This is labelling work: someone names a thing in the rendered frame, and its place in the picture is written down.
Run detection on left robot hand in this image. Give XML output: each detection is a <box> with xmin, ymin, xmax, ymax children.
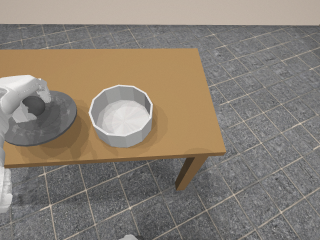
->
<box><xmin>0</xmin><ymin>75</ymin><xmax>52</xmax><ymax>123</ymax></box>

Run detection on knob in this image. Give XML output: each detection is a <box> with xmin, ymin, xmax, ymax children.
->
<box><xmin>22</xmin><ymin>96</ymin><xmax>46</xmax><ymax>116</ymax></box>

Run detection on lid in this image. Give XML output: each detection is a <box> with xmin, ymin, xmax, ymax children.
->
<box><xmin>5</xmin><ymin>90</ymin><xmax>77</xmax><ymax>147</ymax></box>

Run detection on pot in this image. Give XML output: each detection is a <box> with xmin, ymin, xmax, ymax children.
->
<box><xmin>88</xmin><ymin>85</ymin><xmax>153</xmax><ymax>148</ymax></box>

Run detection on left robot forearm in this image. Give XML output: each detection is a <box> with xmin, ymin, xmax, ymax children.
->
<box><xmin>0</xmin><ymin>85</ymin><xmax>21</xmax><ymax>167</ymax></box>

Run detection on table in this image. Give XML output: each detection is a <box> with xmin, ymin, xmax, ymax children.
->
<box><xmin>0</xmin><ymin>48</ymin><xmax>226</xmax><ymax>191</ymax></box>

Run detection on robot left upper arm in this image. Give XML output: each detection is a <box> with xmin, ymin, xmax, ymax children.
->
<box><xmin>0</xmin><ymin>166</ymin><xmax>13</xmax><ymax>214</ymax></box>

